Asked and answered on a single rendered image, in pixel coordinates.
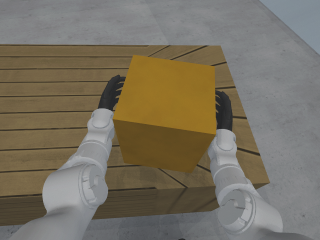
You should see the right robot hand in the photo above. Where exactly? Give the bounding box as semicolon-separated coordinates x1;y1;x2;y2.
215;90;233;131

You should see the left robot hand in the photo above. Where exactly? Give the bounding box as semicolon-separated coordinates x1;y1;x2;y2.
98;75;126;111

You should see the carton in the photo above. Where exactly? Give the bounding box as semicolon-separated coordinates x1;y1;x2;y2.
112;55;216;173

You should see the right robot forearm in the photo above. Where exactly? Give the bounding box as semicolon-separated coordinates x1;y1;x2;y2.
207;129;266;206

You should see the pedestal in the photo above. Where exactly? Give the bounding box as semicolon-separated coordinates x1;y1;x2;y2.
0;44;270;226

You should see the robot right upper arm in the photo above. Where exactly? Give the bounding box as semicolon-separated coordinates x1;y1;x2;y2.
217;189;314;240

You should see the robot left upper arm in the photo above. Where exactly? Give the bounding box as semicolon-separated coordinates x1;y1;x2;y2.
9;163;108;240

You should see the left robot forearm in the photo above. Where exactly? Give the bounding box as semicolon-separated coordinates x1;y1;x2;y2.
42;108;115;206

